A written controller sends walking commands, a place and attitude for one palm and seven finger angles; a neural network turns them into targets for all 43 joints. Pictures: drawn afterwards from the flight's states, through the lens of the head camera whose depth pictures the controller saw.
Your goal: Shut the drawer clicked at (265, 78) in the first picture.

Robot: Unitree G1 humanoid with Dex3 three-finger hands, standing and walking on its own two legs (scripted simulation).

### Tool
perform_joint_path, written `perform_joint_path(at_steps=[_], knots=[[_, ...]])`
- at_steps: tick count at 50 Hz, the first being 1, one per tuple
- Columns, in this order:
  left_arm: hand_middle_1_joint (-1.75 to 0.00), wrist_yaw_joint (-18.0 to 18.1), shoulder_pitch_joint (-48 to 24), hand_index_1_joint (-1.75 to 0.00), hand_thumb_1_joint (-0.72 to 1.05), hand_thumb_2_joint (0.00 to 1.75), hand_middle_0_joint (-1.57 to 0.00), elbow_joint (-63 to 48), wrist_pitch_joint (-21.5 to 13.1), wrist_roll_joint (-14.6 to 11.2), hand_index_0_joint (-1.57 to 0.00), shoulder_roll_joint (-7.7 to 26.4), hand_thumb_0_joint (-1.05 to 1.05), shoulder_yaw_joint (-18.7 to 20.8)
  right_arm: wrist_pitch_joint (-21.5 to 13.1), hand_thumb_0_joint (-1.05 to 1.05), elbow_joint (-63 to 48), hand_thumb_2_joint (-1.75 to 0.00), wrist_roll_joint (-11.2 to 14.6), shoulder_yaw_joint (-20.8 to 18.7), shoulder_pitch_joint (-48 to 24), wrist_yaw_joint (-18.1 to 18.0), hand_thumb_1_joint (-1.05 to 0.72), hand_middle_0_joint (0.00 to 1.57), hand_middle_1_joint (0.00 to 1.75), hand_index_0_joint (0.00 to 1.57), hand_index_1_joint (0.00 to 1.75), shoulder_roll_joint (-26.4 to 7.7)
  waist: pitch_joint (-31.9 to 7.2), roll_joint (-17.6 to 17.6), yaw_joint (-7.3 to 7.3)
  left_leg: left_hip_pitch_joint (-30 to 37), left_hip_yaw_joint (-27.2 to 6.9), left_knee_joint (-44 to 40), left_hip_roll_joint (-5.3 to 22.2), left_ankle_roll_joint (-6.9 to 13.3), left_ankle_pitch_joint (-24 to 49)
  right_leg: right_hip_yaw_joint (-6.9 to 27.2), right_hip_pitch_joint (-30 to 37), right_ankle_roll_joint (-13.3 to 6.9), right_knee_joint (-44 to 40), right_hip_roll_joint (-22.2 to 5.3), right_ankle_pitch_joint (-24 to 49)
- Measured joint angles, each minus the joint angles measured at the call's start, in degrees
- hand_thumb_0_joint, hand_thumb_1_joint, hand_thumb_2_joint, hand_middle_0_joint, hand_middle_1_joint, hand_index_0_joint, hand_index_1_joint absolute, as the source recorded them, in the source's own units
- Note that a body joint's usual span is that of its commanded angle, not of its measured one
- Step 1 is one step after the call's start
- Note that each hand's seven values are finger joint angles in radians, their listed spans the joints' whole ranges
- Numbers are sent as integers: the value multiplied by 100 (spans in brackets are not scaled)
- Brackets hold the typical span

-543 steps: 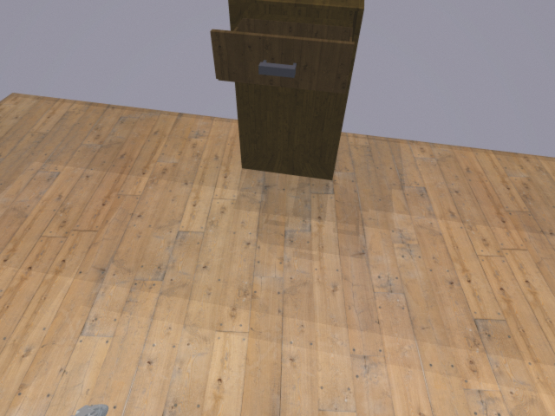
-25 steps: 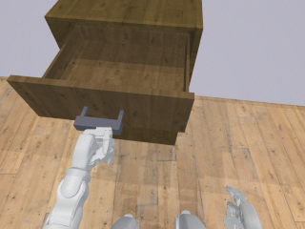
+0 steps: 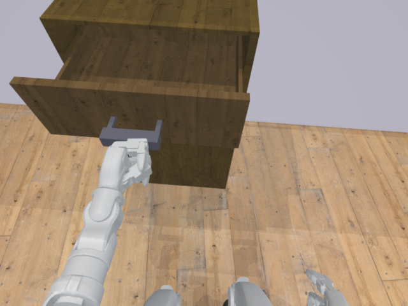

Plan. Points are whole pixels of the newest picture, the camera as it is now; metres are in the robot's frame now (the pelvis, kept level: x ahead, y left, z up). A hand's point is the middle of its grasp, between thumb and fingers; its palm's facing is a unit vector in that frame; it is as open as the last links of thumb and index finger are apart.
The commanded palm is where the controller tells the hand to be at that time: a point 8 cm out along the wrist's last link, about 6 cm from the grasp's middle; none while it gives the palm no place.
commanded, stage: push the drawer shut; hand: left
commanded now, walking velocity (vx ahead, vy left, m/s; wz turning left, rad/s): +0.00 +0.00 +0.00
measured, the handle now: (133, 130) +0.46 +0.15 +0.05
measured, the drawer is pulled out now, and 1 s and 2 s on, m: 0.20 0.08 0.00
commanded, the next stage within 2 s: pull the fist back off the drawer in 1.94 s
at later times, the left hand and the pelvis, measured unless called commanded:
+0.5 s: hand (154, 141) +0.43 +0.10 +0.04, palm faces -0.09 -0.99 -0.06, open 3.0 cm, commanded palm +0.42 +0.16 +0.05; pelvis -0.01 +0.00 +0.00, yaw -1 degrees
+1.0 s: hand (160, 118) +0.49 +0.10 +0.05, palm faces -0.08 -1.00 -0.05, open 3.2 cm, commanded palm +0.48 +0.15 +0.05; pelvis -0.01 +0.00 -0.01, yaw -2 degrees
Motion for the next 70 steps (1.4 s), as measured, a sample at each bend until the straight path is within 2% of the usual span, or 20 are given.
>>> perform_joint_path(at_steps=[13, 35, 49, 70], knots=[[-160, 10, -817, -160, 84, 92, -140, 947, -188, 60, -140, 62, -2, 320, 124, 1, 136, -90, -37, -28, 105, 48, -91, 20, 30, 20, 30, 33, -14, 7, -105, -123, 55, -16, 31, -6, 27, 54, -157, -8, -1, 34, 45], [-160, -50, -2610, -160, 84, 92, -140, 2908, -540, 253, -140, 454, -2, 949, 257, 0, 275, -90, -153, -9, 370, 97, -91, 20, 30, 20, 30, -18, 0, 12, -390, -642, 97, 168, 64, 5, 50, 95, -684, -11, 143, 68, 115], [-160, -38, -3211, -160, 86, 93, -140, 3532, -659, 399, -140, 678, 1, 1244, 411, 0, 284, -90, -251, 18, 638, 176, -91, 20, 30, 20, 30, -14, -16, 46, -553, -841, 132, 241, 106, 21, 9, 131, -887, 3, 176, 112, 119], [-160, 46, -4196, -160, 86, 93, -140, 4291, -534, 685, -140, 1169, 5, 1521, 527, 0, 244, -90, -379, 106, 725, 217, -91, 20, 30, 20, 30, -34, 16, 96, -855, -1248, 55, 421, 155, 20, -29, 56, -1225, 1, 231, 159, 138]])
